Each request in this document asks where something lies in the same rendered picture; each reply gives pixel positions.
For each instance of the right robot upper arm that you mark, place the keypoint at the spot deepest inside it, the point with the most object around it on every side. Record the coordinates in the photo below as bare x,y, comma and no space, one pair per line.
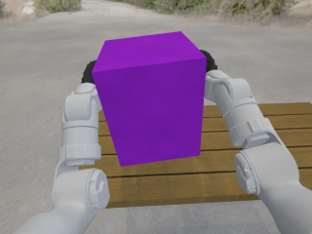
269,172

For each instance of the right robot hand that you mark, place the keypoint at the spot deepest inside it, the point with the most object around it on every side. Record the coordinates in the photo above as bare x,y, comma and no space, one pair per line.
210,62

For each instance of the right robot forearm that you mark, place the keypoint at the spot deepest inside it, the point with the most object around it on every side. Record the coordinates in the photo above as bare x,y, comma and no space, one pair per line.
245,122

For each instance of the left robot hand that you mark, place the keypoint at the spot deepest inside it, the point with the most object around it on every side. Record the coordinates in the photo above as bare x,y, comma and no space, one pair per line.
87,74

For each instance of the carton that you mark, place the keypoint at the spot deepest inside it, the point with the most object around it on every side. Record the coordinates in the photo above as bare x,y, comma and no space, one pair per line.
151,89

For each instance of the left robot forearm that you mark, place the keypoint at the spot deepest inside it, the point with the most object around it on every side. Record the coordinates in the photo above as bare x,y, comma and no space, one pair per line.
79,125

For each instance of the table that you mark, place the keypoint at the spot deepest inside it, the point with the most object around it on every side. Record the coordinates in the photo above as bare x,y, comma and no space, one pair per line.
209,177

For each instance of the left robot upper arm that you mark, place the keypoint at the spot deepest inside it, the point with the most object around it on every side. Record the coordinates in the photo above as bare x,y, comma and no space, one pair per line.
77,197

